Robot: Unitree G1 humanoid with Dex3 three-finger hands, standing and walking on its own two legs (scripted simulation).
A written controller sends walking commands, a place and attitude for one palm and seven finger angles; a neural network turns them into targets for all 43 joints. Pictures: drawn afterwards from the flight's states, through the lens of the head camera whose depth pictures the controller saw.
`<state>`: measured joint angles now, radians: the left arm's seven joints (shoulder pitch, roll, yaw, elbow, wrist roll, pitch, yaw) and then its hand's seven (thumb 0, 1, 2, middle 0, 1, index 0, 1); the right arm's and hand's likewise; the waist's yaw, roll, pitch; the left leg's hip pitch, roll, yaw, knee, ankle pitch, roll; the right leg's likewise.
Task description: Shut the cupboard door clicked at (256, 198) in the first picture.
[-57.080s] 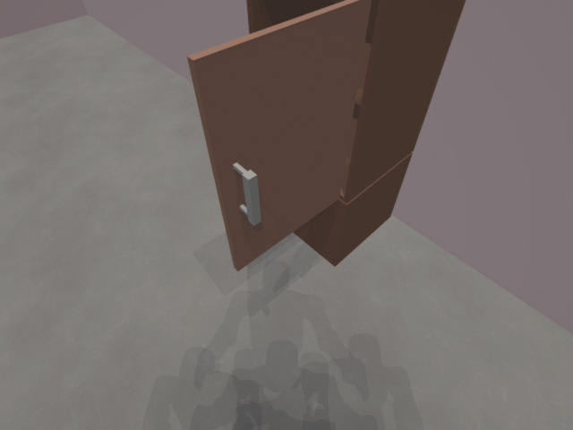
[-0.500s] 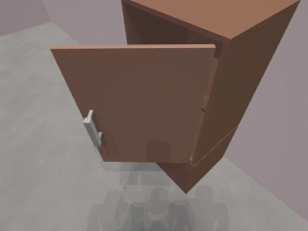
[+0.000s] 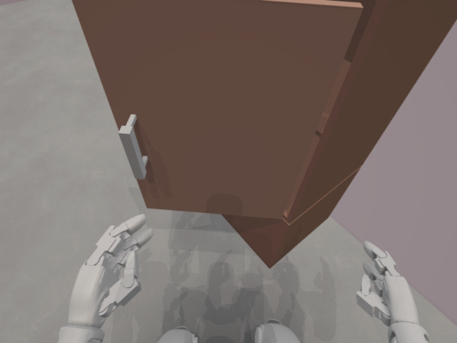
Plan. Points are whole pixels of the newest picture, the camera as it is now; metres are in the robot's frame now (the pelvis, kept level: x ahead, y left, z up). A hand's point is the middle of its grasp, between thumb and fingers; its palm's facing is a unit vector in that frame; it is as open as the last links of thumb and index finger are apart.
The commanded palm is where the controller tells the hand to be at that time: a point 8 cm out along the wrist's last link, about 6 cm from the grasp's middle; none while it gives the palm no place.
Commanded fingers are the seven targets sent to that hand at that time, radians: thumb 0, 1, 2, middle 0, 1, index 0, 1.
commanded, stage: raise the hand and make a fist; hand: left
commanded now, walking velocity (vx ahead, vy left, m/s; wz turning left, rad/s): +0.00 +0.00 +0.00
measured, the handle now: (136, 147) +0.49 +0.23 +0.03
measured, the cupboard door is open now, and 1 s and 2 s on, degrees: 47 47 47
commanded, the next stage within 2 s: bring the fist close to the handle in 1.58 s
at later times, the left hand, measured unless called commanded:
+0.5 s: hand (110, 291) +0.20 +0.20 +0.02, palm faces +0.00 -1.00 -0.04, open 4.2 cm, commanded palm +0.17 +0.24 +0.02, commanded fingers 0.00 0.90 0.90 -0.97 -1.14 -0.97 -1.14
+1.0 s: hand (108, 275) +0.22 +0.20 +0.03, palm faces -0.01 -1.00 -0.04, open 3.1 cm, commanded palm +0.20 +0.26 +0.03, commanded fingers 0.00 0.90 0.90 -1.30 -1.50 -1.30 -1.50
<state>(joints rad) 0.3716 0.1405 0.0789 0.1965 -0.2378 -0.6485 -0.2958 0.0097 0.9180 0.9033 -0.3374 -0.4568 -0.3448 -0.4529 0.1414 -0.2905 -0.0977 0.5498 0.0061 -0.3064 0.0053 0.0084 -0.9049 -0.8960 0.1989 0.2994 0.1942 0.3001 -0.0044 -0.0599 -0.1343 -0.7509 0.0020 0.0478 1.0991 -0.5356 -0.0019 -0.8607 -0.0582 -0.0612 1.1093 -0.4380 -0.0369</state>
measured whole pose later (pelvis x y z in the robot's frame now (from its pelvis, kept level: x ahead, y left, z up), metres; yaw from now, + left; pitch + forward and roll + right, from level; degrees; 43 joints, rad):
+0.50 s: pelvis -0.01 +0.02 -0.03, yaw +0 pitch +16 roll -2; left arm 0.49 0.22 0.09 -0.13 -0.25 -0.35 -0.19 0.02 0.91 0.90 -0.79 -0.95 -0.80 -0.94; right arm 0.29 -0.19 0.02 0.51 0.01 -0.17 -0.05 0.01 -0.90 -0.90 0.21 0.30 0.20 0.30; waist -0.01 0.03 -0.15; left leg -0.97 0.01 0.01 1.29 -0.60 0.03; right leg -1.03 -0.06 -0.10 1.21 -0.46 -0.02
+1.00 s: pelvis +0.01 +0.02 -0.02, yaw +1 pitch +16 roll -3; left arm 0.45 0.24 0.12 -0.10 -0.25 -0.38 -0.24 0.02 0.90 0.90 -1.23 -1.43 -1.24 -1.43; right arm 0.23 -0.22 0.02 0.42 0.01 -0.15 -0.05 0.01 -0.90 -0.90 0.20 0.30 0.20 0.30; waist 0.01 0.01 -0.16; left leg -0.93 0.01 -0.02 1.26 -0.62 0.02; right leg -0.98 -0.05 -0.12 1.18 -0.48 -0.02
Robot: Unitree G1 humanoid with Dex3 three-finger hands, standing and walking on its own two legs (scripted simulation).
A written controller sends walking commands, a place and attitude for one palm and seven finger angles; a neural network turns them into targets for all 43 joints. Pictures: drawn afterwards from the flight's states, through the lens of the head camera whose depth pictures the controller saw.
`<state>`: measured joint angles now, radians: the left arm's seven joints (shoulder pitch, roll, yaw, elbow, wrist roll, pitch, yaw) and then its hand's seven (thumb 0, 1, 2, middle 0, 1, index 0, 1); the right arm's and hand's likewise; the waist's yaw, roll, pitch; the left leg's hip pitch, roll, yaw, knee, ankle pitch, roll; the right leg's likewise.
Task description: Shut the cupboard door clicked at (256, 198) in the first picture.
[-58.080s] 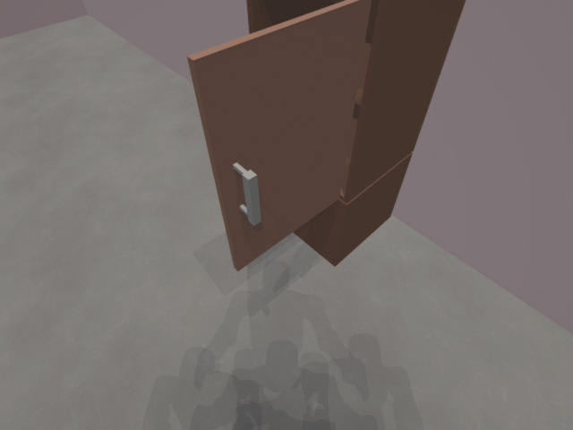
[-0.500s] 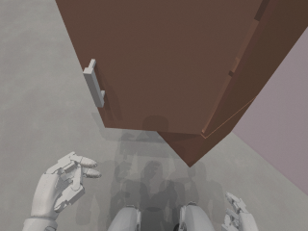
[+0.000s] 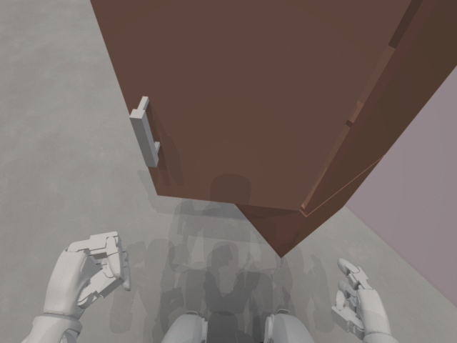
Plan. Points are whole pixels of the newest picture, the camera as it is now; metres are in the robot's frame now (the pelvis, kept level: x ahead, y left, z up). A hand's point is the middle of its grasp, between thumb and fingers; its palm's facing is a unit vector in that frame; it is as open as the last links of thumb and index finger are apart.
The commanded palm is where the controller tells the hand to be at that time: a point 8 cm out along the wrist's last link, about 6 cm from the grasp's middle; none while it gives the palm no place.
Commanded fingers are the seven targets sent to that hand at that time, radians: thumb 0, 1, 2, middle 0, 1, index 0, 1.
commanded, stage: raise the hand and make a fist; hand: left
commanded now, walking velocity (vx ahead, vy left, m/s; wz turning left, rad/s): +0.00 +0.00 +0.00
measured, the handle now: (148, 133) +0.48 +0.20 +0.06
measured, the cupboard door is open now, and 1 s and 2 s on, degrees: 47 47 47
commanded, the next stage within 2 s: bring the fist close to the handle in 0.58 s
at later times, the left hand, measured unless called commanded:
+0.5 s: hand (124, 265) +0.22 +0.17 +0.06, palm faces -0.04 -1.00 -0.04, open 3.2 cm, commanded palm +0.20 +0.23 +0.06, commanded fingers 0.00 0.90 0.90 -1.30 -1.50 -1.30 -1.50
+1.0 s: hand (135, 236) +0.27 +0.17 +0.06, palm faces -0.07 -1.00 -0.03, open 3.2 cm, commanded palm +0.26 +0.23 +0.06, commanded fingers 0.00 0.90 0.90 -1.30 -1.50 -1.30 -1.50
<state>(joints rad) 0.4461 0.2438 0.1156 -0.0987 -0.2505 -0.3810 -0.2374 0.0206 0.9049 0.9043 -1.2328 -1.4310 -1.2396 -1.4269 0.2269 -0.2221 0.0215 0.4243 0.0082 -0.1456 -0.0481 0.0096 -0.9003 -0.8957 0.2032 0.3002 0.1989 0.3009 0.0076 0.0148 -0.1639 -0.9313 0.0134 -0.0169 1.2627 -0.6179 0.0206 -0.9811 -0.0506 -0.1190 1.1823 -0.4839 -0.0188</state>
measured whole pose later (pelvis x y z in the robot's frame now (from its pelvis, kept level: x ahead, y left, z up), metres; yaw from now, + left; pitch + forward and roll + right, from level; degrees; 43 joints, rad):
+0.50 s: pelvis +0.00 -0.01 +0.00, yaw +0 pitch +16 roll -2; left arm 0.39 0.25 0.15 -0.03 -0.28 -0.39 -0.26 0.02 0.90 0.90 -1.30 -1.50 -1.30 -1.50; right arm 0.27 -0.25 0.00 0.46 0.02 -0.14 -0.06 0.01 -0.90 -0.90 0.20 0.30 0.20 0.30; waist -0.01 0.02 -0.16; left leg -0.91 0.02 -0.01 1.24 -0.61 0.01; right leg -0.98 -0.05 -0.11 1.18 -0.48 -0.03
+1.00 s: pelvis -0.01 +0.00 +0.00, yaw +0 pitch +16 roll -2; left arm 0.13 0.26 0.15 0.12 -0.26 -0.34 -0.26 0.02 0.90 0.90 -1.30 -1.50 -1.30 -1.50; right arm 0.25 -0.25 0.03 0.49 0.02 -0.14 -0.06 0.01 -0.90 -0.90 0.20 0.30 0.20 0.30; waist -0.01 0.02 -0.15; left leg -0.94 0.01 -0.01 1.25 -0.59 0.02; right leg -1.00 -0.05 -0.11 1.18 -0.46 -0.03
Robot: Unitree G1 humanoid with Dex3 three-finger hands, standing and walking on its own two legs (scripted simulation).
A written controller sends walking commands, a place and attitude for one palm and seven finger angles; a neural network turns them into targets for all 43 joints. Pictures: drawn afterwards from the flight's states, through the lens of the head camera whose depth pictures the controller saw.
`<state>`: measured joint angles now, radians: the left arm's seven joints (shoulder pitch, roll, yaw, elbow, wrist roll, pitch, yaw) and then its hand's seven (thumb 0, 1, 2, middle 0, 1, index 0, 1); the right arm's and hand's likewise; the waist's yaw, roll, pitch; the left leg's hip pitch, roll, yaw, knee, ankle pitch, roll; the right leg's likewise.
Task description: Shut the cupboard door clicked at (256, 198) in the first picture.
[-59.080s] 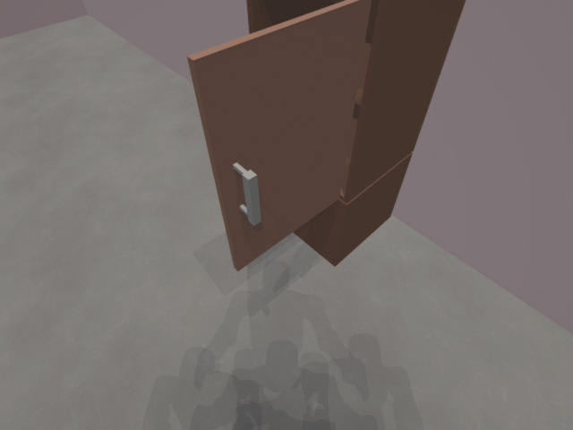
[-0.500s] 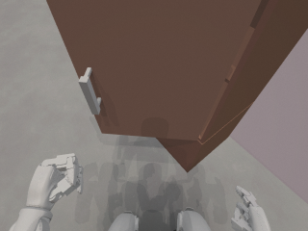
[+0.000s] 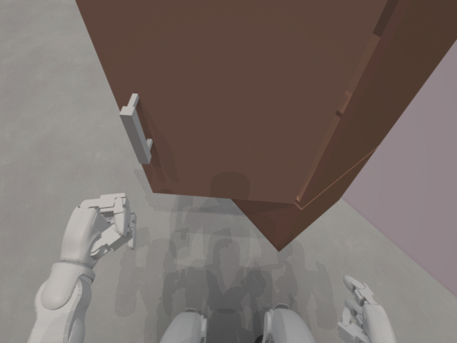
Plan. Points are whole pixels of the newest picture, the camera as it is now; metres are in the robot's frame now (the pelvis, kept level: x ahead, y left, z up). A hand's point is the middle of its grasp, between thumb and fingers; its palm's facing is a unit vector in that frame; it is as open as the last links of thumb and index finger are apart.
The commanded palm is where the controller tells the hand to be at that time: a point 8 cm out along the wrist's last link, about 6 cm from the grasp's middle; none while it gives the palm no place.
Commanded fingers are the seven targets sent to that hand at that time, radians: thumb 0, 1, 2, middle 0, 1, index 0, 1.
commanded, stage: bring the fist close to the handle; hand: left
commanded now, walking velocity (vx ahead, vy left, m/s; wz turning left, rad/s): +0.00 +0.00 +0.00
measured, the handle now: (140, 130) +0.49 +0.21 +0.06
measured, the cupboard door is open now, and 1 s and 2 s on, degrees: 47 47 35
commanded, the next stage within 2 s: push the door shut along its arc in 1.08 s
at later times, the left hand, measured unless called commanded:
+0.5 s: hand (135, 181) +0.37 +0.19 +0.06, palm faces -0.04 -1.00 -0.03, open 3.2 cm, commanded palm +0.35 +0.24 +0.06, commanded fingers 0.00 0.90 0.90 -1.30 -1.50 -1.30 -1.50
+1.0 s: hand (141, 164) +0.41 +0.19 +0.05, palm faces -0.03 -1.00 -0.02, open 3.1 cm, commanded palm +0.39 +0.24 +0.06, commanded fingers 0.00 0.90 0.90 -1.30 -1.50 -1.30 -1.50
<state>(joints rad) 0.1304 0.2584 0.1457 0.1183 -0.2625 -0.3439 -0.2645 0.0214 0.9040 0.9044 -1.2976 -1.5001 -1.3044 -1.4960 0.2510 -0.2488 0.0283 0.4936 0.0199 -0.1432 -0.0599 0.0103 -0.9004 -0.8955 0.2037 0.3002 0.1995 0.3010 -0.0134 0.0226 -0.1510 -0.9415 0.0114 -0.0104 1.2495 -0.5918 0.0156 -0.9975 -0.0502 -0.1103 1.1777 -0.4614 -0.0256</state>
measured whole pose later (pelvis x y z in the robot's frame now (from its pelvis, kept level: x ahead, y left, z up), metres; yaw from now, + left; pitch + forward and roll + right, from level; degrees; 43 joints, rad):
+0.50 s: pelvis +0.00 +0.00 +0.01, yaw -1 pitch +18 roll -1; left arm -0.26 0.29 0.23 0.53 -0.24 -0.39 -0.26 0.02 0.90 0.90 -1.30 -1.50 -1.30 -1.50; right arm 0.27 -0.27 0.01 0.57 0.02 -0.10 -0.05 0.01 -0.90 -0.90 0.20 0.30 0.20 0.30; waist -0.04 0.01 -0.14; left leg -0.94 0.01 0.01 1.19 -0.57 0.02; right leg -1.01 -0.05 -0.09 1.13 -0.44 -0.02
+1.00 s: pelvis +0.00 +0.00 +0.01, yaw -1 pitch +19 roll -1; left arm -0.45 0.33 0.30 0.78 -0.21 -0.45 -0.28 0.02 0.90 0.90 -1.30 -1.50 -1.30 -1.50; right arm 0.31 -0.27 0.01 0.60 0.02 -0.04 -0.04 0.01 -0.90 -0.90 0.20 0.30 0.20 0.30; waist -0.07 0.01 -0.13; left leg -0.96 0.01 0.02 1.18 -0.55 0.02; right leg -1.04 -0.04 -0.08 1.12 -0.42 -0.02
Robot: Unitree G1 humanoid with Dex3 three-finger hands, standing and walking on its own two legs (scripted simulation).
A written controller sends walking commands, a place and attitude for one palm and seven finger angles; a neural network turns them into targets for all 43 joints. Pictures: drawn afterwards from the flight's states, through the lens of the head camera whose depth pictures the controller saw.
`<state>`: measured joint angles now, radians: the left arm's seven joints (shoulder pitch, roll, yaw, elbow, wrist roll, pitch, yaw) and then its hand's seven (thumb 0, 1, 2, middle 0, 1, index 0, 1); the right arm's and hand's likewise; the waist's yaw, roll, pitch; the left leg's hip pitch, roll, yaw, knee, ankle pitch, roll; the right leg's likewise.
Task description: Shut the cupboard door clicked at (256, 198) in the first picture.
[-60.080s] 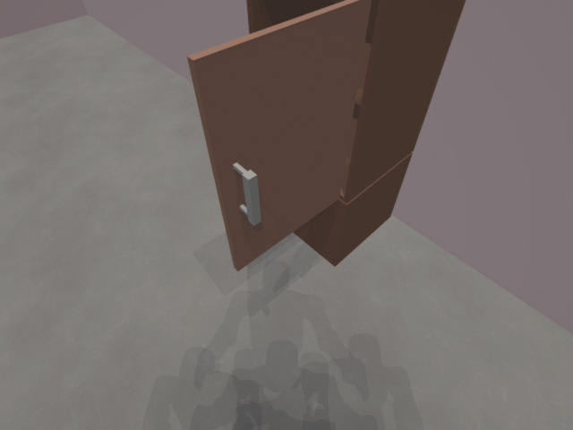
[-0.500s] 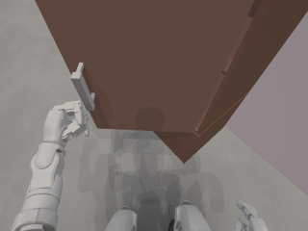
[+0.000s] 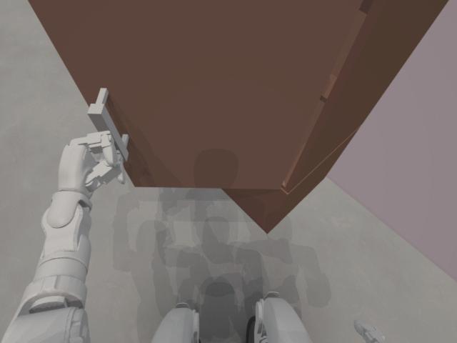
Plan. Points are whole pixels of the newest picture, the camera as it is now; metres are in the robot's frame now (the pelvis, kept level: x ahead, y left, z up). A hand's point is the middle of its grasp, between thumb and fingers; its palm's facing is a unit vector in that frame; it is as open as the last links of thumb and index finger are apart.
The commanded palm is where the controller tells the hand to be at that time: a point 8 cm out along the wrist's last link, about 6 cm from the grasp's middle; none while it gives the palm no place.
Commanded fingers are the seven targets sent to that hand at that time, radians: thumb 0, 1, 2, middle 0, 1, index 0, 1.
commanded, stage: bring the fist close to the handle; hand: left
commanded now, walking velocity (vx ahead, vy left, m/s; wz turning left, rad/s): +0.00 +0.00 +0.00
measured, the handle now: (113, 127) +0.48 +0.22 +0.05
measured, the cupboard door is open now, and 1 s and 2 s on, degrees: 47 35 21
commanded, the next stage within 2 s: push the door shut along its arc in 0.08 s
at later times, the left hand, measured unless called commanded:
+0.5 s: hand (116, 158) +0.42 +0.20 +0.05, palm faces -0.08 -1.00 -0.03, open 3.3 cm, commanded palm +0.41 +0.24 +0.05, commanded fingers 0.00 0.90 0.90 -1.30 -1.50 -1.30 -1.50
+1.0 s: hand (132, 128) +0.48 +0.18 +0.05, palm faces -0.23 -0.97 -0.04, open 3.6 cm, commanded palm +0.48 +0.22 +0.05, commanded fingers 0.00 0.90 0.90 -1.30 -1.50 -1.30 -1.50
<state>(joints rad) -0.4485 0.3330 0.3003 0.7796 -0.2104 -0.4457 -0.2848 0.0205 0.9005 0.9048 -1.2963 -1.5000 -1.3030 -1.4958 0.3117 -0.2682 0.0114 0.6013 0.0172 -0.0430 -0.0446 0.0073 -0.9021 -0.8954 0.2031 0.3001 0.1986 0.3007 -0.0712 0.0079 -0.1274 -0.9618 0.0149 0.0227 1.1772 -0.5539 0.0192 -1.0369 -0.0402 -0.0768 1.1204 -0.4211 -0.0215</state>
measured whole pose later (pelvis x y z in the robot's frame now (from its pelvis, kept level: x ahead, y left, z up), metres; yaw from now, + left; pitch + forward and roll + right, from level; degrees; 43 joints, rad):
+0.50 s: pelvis -0.01 +0.00 -0.01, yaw +1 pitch +20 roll -1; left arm -0.59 0.38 0.28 0.91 -0.20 -0.45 -0.36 0.05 0.91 0.94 -1.30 -1.50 -1.30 -1.50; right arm 0.27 -0.27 0.02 0.61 0.02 -0.05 -0.05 0.01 -0.90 -0.90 0.20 0.30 0.20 0.30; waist -0.07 0.01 -0.13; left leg -1.00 0.01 0.01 1.21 -0.56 0.02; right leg -1.06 -0.05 -0.09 1.14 -0.42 -0.02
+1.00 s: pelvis -0.02 +0.01 -0.02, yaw +0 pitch +24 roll -3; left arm -0.89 0.52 0.28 1.14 -0.16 -0.40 -0.45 0.04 1.01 1.00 -1.30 -1.50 -1.30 -1.50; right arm 0.35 -0.29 0.04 0.65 0.01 -0.04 -0.04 0.00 -0.90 -0.90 0.20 0.30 0.20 0.30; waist -0.16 0.02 -0.12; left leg -1.13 0.02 0.00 1.27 -0.56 0.03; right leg -1.18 -0.04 -0.10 1.17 -0.40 -0.02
